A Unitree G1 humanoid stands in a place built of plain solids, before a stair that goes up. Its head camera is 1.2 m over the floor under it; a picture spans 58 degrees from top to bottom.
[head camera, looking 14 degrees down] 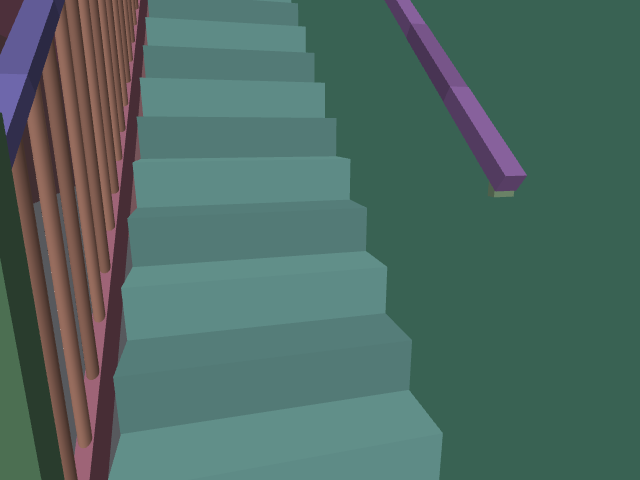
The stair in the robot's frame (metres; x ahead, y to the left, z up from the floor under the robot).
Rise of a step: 0.18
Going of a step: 0.22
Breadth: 0.90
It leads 14 degrees to the left of straight ahead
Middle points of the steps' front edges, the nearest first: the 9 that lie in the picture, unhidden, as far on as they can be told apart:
0.96 0.08 0.36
1.18 0.14 0.54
1.40 0.19 0.72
1.61 0.25 0.91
1.83 0.30 1.09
2.05 0.36 1.27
2.26 0.41 1.45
2.48 0.46 1.63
2.70 0.52 1.81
